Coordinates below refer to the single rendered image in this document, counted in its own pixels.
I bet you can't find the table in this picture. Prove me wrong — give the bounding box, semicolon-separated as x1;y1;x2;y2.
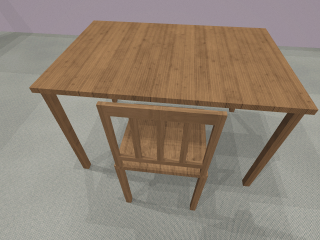
29;20;318;187

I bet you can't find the chair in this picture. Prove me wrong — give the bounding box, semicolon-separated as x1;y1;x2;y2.
96;101;228;211

